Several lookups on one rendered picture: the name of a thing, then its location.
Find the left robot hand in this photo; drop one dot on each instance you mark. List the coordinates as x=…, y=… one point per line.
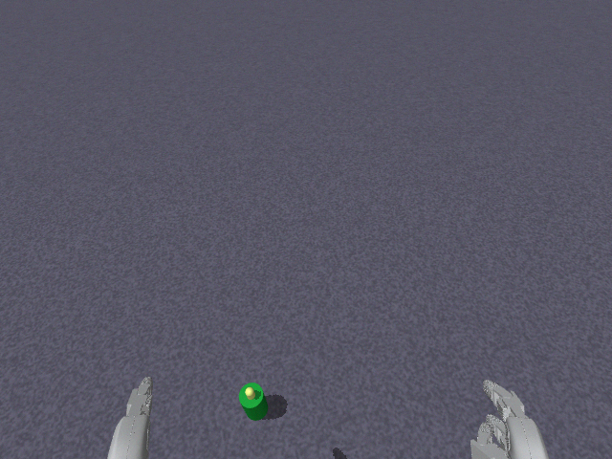
x=131, y=436

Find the right robot hand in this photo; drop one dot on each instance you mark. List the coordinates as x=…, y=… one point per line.
x=519, y=437

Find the bottle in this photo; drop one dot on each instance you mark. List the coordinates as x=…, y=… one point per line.
x=253, y=400

